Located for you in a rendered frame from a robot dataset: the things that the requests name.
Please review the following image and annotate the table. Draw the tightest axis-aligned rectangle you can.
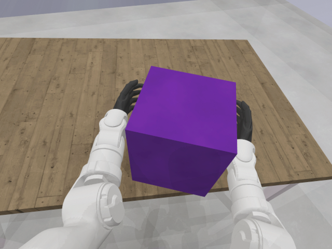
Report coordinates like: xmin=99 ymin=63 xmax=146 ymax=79
xmin=0 ymin=37 xmax=332 ymax=248

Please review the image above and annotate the robot right forearm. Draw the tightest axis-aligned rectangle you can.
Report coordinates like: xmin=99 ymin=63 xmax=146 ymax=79
xmin=227 ymin=139 xmax=286 ymax=230

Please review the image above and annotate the robot right upper arm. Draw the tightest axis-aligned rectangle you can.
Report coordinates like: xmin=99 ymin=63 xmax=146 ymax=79
xmin=230 ymin=218 xmax=296 ymax=249

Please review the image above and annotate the robot left upper arm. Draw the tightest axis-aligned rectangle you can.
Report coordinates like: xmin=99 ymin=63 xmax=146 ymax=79
xmin=19 ymin=182 xmax=125 ymax=249

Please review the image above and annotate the robot right hand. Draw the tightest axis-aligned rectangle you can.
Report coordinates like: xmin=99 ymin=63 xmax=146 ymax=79
xmin=236 ymin=100 xmax=253 ymax=142

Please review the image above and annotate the carton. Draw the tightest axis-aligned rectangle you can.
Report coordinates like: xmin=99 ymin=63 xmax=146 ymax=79
xmin=125 ymin=66 xmax=238 ymax=197

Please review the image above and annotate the robot left forearm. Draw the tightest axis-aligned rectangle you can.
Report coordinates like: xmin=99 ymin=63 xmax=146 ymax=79
xmin=62 ymin=109 xmax=128 ymax=220

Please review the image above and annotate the robot left hand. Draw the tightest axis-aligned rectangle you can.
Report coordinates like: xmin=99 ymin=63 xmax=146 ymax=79
xmin=113 ymin=79 xmax=143 ymax=115

